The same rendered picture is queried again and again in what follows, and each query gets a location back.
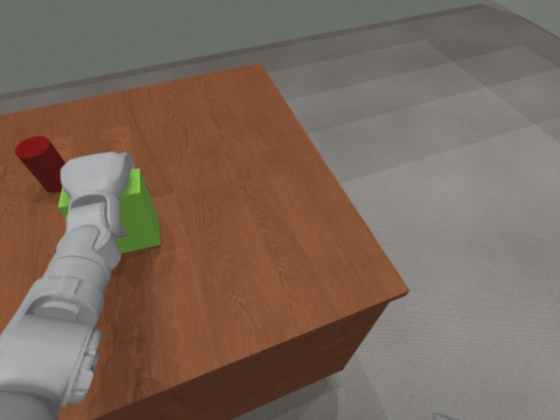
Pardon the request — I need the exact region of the robot left forearm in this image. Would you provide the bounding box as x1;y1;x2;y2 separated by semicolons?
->
0;190;122;355

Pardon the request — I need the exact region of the robot left hand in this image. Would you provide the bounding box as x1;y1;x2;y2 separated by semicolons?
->
60;151;135;238

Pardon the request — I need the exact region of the left robot upper arm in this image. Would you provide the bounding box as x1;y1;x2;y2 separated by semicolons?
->
0;313;102;420

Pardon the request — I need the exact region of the sponge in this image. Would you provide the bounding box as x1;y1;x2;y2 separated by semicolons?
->
58;168;161;253

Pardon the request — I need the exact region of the table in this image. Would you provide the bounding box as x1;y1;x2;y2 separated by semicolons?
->
0;63;410;420

